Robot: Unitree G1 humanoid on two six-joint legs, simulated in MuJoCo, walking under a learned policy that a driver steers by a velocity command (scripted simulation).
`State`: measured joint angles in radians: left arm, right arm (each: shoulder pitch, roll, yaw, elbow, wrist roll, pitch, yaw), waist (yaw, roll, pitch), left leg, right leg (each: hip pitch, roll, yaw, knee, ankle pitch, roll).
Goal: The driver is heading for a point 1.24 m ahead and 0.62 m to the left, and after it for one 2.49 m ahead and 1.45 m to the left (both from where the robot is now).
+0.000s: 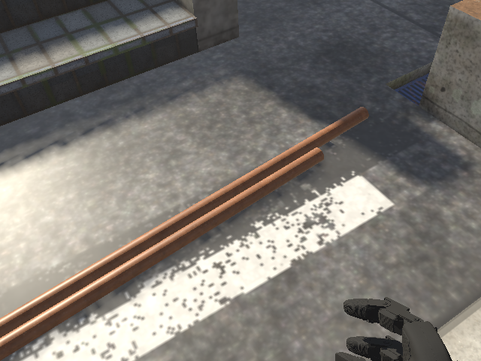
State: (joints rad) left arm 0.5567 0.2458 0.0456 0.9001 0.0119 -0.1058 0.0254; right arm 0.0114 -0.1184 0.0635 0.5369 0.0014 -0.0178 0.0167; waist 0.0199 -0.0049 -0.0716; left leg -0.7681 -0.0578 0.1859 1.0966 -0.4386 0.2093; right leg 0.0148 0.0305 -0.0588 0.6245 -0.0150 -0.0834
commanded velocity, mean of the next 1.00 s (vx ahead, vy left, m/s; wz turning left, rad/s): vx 1.00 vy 0.00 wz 0.90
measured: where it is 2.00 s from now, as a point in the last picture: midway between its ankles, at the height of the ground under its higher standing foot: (77, 154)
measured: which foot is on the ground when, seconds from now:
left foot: down 0.00-0.36, up 0.38-0.70, down 0.72-1.00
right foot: up 0.00-0.32, down 0.34-0.74, up 0.76-1.00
